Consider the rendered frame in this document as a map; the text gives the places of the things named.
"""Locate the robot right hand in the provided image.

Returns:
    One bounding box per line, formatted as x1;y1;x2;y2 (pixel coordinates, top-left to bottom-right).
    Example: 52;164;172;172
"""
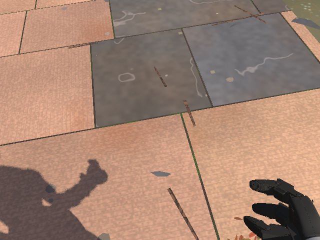
243;178;320;240

